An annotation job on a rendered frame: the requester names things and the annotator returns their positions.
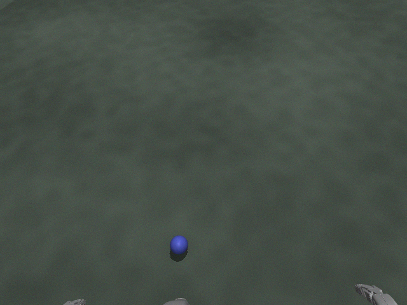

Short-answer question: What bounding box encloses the right robot hand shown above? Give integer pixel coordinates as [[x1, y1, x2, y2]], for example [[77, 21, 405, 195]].
[[355, 284, 397, 305]]

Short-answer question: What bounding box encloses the ball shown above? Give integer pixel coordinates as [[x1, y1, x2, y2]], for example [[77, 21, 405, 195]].
[[170, 235, 188, 254]]

